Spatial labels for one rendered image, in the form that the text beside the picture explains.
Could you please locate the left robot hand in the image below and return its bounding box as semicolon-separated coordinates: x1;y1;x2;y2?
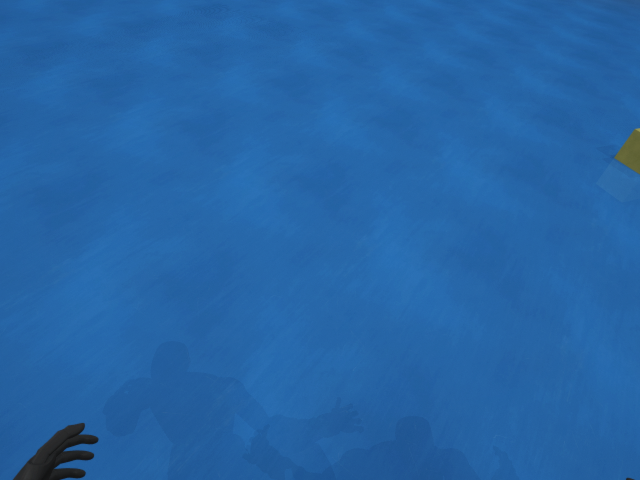
13;423;99;480

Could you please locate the carton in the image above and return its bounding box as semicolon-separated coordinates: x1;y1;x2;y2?
614;128;640;174

